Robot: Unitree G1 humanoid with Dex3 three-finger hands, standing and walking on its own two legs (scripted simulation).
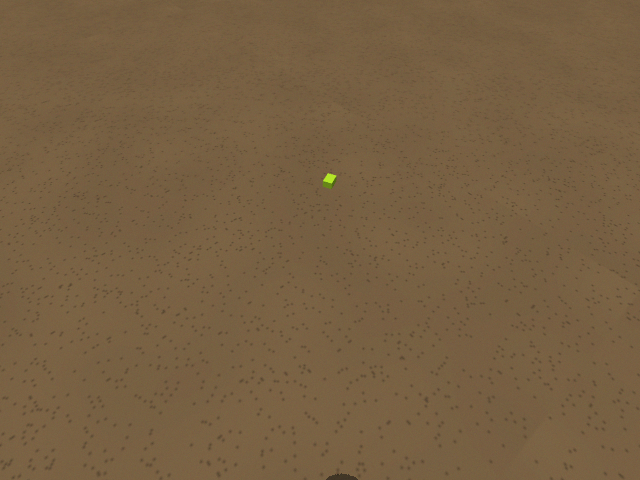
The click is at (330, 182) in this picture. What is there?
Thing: small brick
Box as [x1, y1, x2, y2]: [323, 173, 336, 188]
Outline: 328,173 323,180 323,186 331,188 335,182 336,176
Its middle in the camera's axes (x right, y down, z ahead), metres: +0.05 -0.29 +1.86
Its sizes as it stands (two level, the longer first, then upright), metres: 0.062 0.045 0.035
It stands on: the floor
